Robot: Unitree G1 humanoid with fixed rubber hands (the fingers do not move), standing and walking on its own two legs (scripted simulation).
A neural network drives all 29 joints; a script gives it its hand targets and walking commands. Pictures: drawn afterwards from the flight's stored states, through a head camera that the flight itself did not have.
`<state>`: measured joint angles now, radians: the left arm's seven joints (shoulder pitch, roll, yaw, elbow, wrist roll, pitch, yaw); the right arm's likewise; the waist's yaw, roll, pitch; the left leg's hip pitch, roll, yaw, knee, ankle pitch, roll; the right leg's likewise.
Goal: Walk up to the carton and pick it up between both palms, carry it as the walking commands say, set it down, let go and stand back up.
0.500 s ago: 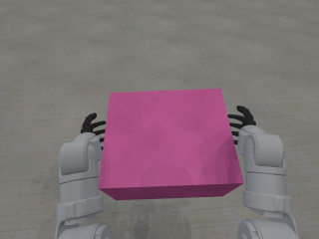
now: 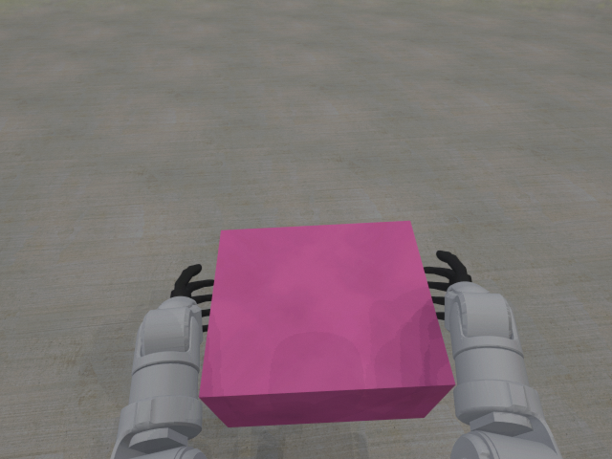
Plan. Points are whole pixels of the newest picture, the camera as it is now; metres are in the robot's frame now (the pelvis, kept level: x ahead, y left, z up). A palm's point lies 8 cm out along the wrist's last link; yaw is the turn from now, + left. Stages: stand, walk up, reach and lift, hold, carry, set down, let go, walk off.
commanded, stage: hold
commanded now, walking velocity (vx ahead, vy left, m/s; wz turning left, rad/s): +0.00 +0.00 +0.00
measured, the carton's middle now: (320, 322) +0.35 +0.01 -0.02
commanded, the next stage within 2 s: set down in 0.52 s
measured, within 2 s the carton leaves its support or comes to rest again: neither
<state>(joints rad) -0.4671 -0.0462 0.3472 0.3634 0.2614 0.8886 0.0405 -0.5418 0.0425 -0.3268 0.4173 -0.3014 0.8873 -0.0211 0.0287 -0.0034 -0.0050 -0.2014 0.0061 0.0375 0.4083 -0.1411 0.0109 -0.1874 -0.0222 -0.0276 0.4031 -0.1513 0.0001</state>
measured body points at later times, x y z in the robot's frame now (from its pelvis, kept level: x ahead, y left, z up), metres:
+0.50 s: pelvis +0.02 +0.00 +0.01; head -0.04 +0.00 +0.45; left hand +0.34 +0.19 +0.06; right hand +0.34 -0.20 +0.07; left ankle +0.05 +0.11 -0.74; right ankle +0.04 -0.13 -0.74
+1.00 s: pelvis +0.04 +0.01 +0.00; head +0.08 +0.01 +0.45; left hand +0.35 +0.17 -0.03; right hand +0.33 -0.21 -0.02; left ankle +0.05 +0.11 -0.74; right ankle +0.04 -0.13 -0.74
